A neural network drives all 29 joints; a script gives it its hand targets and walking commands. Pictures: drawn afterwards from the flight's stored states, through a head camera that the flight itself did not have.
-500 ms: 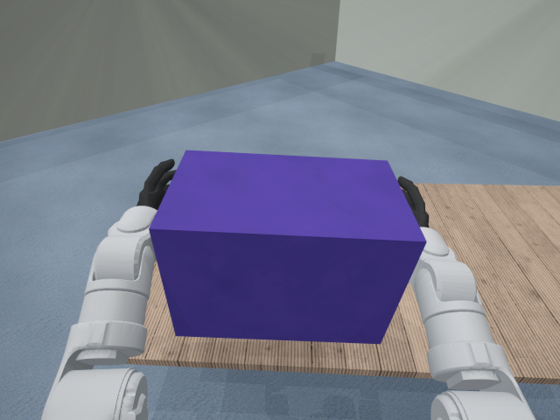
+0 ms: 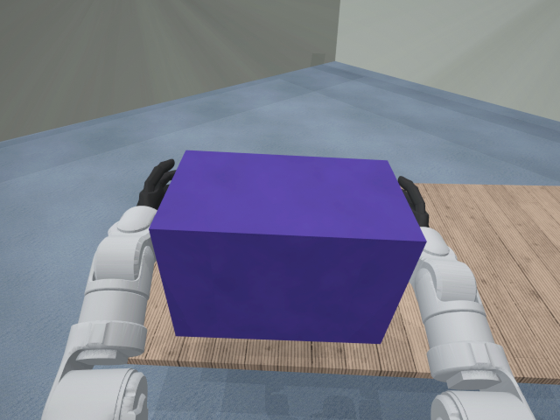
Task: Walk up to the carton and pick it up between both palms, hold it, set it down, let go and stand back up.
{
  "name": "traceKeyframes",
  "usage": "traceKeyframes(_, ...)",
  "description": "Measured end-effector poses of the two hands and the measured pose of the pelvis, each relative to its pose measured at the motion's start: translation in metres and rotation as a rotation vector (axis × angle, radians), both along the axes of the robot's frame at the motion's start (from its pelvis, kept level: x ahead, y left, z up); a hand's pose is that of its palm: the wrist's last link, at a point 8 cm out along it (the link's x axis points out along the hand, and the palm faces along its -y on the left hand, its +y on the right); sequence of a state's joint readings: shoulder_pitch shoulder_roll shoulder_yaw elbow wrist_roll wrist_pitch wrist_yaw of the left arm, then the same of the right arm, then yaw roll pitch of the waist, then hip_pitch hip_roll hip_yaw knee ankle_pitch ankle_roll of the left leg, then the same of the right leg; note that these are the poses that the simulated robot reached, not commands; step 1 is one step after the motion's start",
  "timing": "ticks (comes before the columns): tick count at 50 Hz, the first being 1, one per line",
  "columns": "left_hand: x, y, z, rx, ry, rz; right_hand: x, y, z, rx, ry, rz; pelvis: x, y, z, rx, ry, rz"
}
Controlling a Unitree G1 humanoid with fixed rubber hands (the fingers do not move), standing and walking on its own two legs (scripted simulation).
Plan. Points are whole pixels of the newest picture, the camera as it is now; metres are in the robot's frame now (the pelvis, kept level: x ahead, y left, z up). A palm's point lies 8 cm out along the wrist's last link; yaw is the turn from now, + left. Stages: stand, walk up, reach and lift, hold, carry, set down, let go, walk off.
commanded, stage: hold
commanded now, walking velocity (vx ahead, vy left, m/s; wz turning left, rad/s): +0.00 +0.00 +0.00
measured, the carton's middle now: (283, 247) +0.33 +0.02 +0.15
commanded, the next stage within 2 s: none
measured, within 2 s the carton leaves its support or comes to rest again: neither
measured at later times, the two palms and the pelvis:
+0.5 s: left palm (153, 212) +0.36 +0.20 +0.19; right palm (411, 230) +0.36 -0.17 +0.16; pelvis +0.00 +0.00 +0.00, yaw +0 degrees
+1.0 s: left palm (153, 212) +0.36 +0.20 +0.19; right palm (411, 230) +0.36 -0.17 +0.16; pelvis +0.00 +0.00 +0.00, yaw +0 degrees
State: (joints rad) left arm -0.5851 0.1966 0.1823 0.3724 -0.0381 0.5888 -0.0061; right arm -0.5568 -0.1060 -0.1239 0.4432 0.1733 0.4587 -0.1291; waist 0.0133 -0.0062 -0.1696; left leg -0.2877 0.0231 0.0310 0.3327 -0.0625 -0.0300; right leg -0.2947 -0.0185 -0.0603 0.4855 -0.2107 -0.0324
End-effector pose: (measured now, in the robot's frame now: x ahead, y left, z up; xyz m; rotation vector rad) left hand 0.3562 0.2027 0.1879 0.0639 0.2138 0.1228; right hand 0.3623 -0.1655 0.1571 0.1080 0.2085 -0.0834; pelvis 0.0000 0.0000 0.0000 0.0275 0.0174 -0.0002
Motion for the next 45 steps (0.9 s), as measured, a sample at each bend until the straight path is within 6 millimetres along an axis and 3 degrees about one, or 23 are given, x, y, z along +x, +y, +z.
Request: traceKeyframes(45,-0.0001,0.0001,0.0000,0.000,0.000,0.000,0.0000,0.0001,0.0002,0.000,-0.001,0.000,0.0000,0.0000,0.0000,0.000,0.000,0.000)
